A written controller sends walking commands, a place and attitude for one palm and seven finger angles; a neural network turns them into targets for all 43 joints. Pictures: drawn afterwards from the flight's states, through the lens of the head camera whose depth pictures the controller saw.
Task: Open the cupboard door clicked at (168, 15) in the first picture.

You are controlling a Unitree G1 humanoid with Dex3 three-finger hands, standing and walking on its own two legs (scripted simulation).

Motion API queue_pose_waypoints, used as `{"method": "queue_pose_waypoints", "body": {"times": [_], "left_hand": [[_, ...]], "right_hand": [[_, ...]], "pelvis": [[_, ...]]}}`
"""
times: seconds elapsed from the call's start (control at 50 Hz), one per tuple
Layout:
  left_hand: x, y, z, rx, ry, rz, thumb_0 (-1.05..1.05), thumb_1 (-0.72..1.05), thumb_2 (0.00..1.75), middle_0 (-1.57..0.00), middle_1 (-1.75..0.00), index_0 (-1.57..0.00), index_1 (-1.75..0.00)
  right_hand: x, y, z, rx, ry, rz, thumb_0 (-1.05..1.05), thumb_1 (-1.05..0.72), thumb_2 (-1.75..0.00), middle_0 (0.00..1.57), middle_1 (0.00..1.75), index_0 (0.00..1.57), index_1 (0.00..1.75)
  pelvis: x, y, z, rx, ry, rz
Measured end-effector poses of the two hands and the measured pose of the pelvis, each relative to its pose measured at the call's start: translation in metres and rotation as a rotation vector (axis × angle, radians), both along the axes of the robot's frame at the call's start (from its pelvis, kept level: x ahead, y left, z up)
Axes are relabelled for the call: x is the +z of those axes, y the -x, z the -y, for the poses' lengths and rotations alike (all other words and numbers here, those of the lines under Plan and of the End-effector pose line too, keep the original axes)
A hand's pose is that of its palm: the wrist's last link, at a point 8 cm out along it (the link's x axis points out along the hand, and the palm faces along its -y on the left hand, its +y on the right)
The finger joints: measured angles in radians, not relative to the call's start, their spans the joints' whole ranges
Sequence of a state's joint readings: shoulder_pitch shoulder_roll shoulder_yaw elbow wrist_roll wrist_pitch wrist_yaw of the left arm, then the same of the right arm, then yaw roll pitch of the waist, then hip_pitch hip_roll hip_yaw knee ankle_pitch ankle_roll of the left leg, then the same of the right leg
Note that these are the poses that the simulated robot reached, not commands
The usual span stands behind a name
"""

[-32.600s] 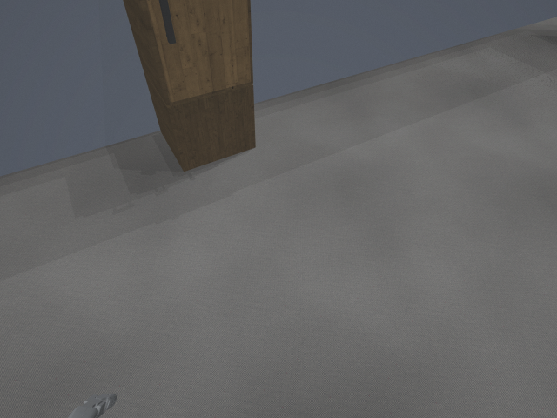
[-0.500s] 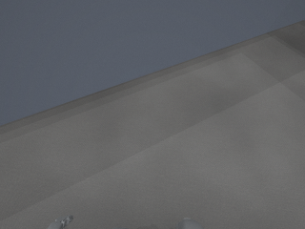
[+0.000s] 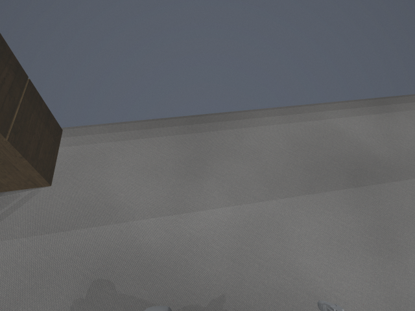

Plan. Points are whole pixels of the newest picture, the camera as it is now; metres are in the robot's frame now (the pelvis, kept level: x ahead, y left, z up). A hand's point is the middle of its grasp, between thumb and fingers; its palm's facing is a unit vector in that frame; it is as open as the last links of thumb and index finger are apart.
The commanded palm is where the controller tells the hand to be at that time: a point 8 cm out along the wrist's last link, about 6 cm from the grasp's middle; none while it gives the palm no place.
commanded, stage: turn to face it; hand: left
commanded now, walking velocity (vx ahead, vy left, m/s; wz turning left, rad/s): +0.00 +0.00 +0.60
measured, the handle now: out of the picture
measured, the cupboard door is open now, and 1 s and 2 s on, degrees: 43 43 43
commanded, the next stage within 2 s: take the last steps up to it in 1.40 s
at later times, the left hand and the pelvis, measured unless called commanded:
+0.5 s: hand out of the picture +0.04 +0.17 -0.14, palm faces +0.26 -0.92 -0.28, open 7.4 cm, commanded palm none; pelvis +0.00 -0.04 +0.01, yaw +17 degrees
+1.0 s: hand out of the picture -0.02 +0.21 -0.15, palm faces +0.56 -0.79 -0.25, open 7.4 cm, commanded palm none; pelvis +0.01 -0.03 +0.02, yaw +34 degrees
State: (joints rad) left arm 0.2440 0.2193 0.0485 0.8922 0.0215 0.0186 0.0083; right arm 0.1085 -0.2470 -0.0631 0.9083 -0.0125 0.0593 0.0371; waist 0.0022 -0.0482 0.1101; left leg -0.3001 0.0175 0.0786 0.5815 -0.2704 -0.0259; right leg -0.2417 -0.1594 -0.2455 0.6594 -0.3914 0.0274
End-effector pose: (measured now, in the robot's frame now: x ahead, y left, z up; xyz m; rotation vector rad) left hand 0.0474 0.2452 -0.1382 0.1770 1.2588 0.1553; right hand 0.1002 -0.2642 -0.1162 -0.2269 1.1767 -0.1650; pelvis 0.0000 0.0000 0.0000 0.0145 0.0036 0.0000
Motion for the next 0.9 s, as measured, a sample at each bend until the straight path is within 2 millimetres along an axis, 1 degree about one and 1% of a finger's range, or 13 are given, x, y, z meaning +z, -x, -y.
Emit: {"method": "queue_pose_waypoints", "body": {"times": [0.04, 0.08, 0.14, 0.22, 0.3, 0.36, 0.42, 0.54, 0.64, 0.74, 0.78, 0.84, 0.9], "left_hand": [[-0.008, 0.01, -0.012, 0.033, -0.007, -0.027, 0.0, 0.91, 0.9, -0.21, -0.3, -0.2, -0.3], [-0.007, 0.014, -0.021, 0.058, -0.019, -0.041, 0.0, 0.91, 0.9, -0.21, -0.3, -0.2, -0.3], [0.002, 0.012, -0.027, 0.087, -0.03, -0.021, 0.0, 0.91, 0.9, -0.2, -0.3, -0.2, -0.3], [0.017, 0.005, -0.027, 0.111, -0.048, 0.033, 0.0, 0.91, 0.9, -0.2, -0.3, -0.19, -0.3], [0.026, -0.002, -0.017, 0.128, -0.071, 0.076, 0.0, 0.91, 0.9, -0.2, -0.3, -0.19, -0.3], [0.028, -0.003, -0.004, 0.145, -0.095, 0.115, 0.0, 0.91, 0.9, -0.2, -0.3, -0.19, -0.3], [0.032, 0.009, 0.011, 0.174, -0.105, 0.115, 0.0, 0.91, 0.9, -0.2, -0.3, -0.2, -0.3], [0.034, 0.039, 0.037, 0.262, -0.058, 0.054, 0.0, 0.91, 0.9, -0.2, -0.3, -0.2, -0.3], [0.022, 0.067, 0.043, 0.353, -0.016, 0.026, 0.0, 0.91, 0.9, -0.21, -0.3, -0.2, -0.3], [-0.005, 0.106, 0.029, 0.458, 0.014, -0.01, 0.0, 0.91, 0.9, -0.21, -0.3, -0.2, -0.3], [-0.011, 0.118, 0.021, 0.489, 0.011, -0.042, 0.0, 0.91, 0.9, -0.21, -0.3, -0.2, -0.3], [-0.006, 0.123, 0.011, 0.524, -0.003, -0.049, 0.0, 0.91, 0.9, -0.2, -0.3, -0.2, -0.3], [0.006, 0.118, 0.003, 0.549, -0.02, -0.007, 0.0, 0.91, 0.9, -0.2, -0.3, -0.2, -0.3]], "right_hand": [[0.002, -0.014, -0.008, 0.036, 0.014, 0.034, 0.01, -0.9, -0.9, 0.2, 0.3, 0.2, 0.3], [0.006, -0.02, -0.014, 0.067, 0.022, 0.047, 0.01, -0.9, -0.9, 0.2, 0.3, 0.2, 0.3], [0.01, -0.022, -0.02, 0.098, 0.024, 0.038, 0.01, -0.9, -0.9, 0.2, 0.3, 0.2, 0.3], [0.008, -0.021, -0.022, 0.133, 0.005, 0.006, 0.01, -0.9, -0.9, 0.2, 0.3, 0.2, 0.3], [-0.001, -0.019, -0.014, 0.151, -0.023, -0.026, 0.01, -0.9, -0.9, 0.2, 0.3, 0.2, 0.3], [-0.015, -0.021, -0.002, 0.162, -0.046, -0.047, 0.01, -0.9, -0.9, 0.21, 0.3, 0.2, 0.3], [-0.021, -0.026, 0.008, 0.182, -0.052, -0.074, 0.01, -0.9, -0.9, 0.2, 0.3, 0.2, 0.3], [-0.009, -0.046, 0.012, 0.244, -0.043, -0.106, 0.01, -0.9, -0.9, 0.2, 0.3, 0.2, 0.3], [-0.002, -0.075, -0.008, 0.341, -0.019, -0.098, 0.01, -0.9, -0.9, 0.2, 0.3, 0.2, 0.3], [-0.002, -0.112, -0.047, 0.458, 0.011, -0.013, 0.01, -0.9, -0.9, 0.2, 0.3, 0.2, 0.3], [0.002, -0.12, -0.061, 0.492, 0.017, 0.019, 0.01, -0.9, -0.9, 0.2, 0.3, 0.2, 0.3], [0.01, -0.123, -0.073, 0.53, 0.025, 0.033, 0.01, -0.9, -0.9, 0.2, 0.3, 0.2, 0.3], [0.015, -0.122, -0.078, 0.559, 0.027, 0.017, 0.01, -0.9, -0.9, 0.2, 0.3, 0.2, 0.3]], "pelvis": [[-0.004, 0.002, -0.003, 0.024, -0.006, 0.001], [-0.002, 0.003, -0.004, 0.039, -0.002, 0.0], [0.005, 0.004, -0.003, 0.072, 0.012, -0.007], [0.011, 0.005, 0.003, 0.111, 0.02, -0.014], [0.01, 0.004, 0.016, 0.155, 0.021, -0.019], [0.003, 0.001, 0.031, 0.192, 0.006, -0.025], [0.004, 0.002, 0.04, 0.236, 0.001, -0.011], [0.015, -0.005, 0.045, 0.318, -0.022, -0.009], [0.014, -0.008, 0.04, 0.39, -0.023, -0.011], [-0.002, -0.007, 0.023, 0.46, 0.004, -0.011], [-0.004, -0.006, 0.02, 0.479, 0.001, -0.008], [0.003, -0.006, 0.019, 0.51, 0.02, -0.007], [0.01, -0.007, 0.02, 0.543, 0.034, -0.006]]}}
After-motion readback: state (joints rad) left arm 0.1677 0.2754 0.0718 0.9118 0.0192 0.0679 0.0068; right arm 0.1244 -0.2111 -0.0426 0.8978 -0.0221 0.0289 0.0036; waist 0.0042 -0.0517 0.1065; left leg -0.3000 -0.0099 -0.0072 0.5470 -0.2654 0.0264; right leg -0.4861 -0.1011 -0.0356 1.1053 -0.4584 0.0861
